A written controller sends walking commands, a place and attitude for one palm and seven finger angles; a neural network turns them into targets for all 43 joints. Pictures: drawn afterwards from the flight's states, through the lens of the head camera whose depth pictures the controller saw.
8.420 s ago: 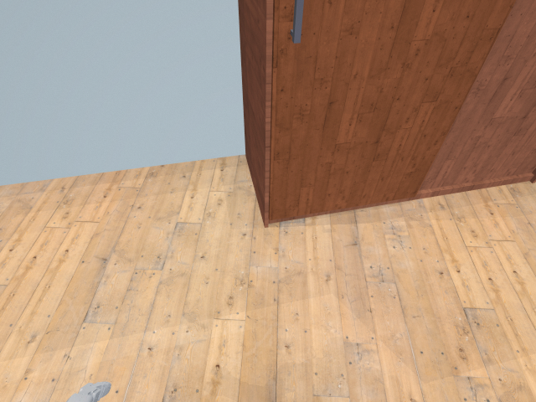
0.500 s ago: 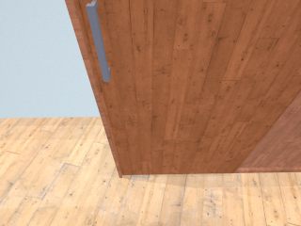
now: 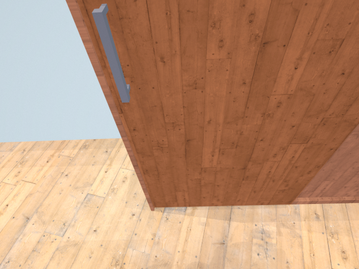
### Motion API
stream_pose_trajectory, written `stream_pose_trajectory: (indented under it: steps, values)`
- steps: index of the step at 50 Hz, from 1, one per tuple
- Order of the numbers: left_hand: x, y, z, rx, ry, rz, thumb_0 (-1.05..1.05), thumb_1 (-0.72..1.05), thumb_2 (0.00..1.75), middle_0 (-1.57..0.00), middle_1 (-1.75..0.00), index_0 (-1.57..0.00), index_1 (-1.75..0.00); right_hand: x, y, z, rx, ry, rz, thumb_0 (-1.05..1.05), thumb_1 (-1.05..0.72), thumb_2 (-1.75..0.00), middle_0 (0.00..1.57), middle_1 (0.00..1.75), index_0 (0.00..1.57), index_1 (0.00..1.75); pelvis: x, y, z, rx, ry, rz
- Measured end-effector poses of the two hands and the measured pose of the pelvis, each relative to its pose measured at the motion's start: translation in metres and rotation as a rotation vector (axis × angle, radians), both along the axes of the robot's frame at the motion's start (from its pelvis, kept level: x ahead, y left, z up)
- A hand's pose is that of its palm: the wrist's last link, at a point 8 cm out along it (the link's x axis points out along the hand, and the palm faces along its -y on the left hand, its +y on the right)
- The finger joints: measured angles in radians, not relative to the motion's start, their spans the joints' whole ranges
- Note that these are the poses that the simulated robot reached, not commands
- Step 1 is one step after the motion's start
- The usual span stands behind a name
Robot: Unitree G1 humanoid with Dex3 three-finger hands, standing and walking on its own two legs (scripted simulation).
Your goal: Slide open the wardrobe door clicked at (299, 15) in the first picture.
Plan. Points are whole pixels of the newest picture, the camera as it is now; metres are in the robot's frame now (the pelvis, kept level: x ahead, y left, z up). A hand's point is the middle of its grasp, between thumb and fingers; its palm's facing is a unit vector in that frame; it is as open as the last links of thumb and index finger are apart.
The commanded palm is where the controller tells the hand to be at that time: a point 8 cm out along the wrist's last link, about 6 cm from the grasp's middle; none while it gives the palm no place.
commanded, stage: come to a stop and stand still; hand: left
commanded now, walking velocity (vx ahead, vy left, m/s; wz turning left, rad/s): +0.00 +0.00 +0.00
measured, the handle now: (116, 58) +0.51 +0.17 +0.22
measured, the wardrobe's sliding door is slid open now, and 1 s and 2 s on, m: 0.00 0.00 0.00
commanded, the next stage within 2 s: look again from close up in 0.52 s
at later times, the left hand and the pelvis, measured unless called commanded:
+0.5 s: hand out of the picture +0.07 +0.16 -0.16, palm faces +0.02 -0.97 -0.24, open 7.4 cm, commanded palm none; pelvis +0.03 -0.03 +0.00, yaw +1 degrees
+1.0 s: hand out of the picture +0.05 +0.16 -0.17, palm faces +0.03 -0.97 -0.23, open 7.4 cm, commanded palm none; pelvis +0.03 -0.03 +0.00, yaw +1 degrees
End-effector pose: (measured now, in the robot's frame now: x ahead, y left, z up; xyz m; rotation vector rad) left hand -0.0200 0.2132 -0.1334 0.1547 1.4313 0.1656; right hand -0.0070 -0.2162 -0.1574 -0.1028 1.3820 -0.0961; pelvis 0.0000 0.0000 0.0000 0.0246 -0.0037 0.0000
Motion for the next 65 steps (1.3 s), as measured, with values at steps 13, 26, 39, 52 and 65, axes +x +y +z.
stream_pose_trajectory:
  steps: [13, 26, 39, 52, 65]
  values:
    - [0.050, -0.002, -0.001, 0.020, -0.071, -0.018, 0.01, 0.92, 0.89, -0.20, -0.30, -0.20, -0.30, 0.031, -0.023, 0.006, -0.038, -0.008, 0.010, 0.00, -0.91, -0.90, 0.20, 0.30, 0.20, 0.30, 0.021, -0.017, 0.002, -0.009, -0.006, 0.009]
    - [0.085, -0.004, 0.004, 0.038, -0.140, -0.033, 0.00, 0.91, 0.89, -0.20, -0.30, -0.20, -0.30, 0.049, -0.032, 0.007, -0.035, -0.025, 0.021, 0.00, -0.91, -0.90, 0.20, 0.30, 0.20, 0.30, 0.028, -0.027, 0.003, -0.010, -0.010, 0.014]
    - [0.076, -0.006, 0.002, 0.035, -0.116, -0.021, 0.00, 0.91, 0.89, -0.20, -0.30, -0.20, -0.30, 0.044, -0.043, 0.010, -0.057, -0.001, 0.024, 0.00, -0.91, -0.90, 0.20, 0.30, 0.20, 0.30, 0.028, -0.032, 0.003, -0.012, -0.013, 0.016]
    - [0.062, -0.008, 0.000, 0.026, -0.085, -0.014, 0.00, 0.91, 0.89, -0.20, -0.30, -0.20, -0.30, 0.038, -0.042, 0.011, -0.056, 0.010, 0.024, 0.00, -0.91, -0.90, 0.20, 0.30, 0.20, 0.30, 0.025, -0.032, 0.004, -0.014, -0.014, 0.013]
    - [0.062, -0.008, -0.001, 0.020, -0.090, -0.014, 0.00, 0.91, 0.89, -0.20, -0.30, -0.20, -0.30, 0.033, -0.036, 0.012, -0.050, 0.018, 0.020, 0.00, -0.91, -0.90, 0.20, 0.30, 0.20, 0.30, 0.023, -0.030, 0.004, -0.014, -0.014, 0.013]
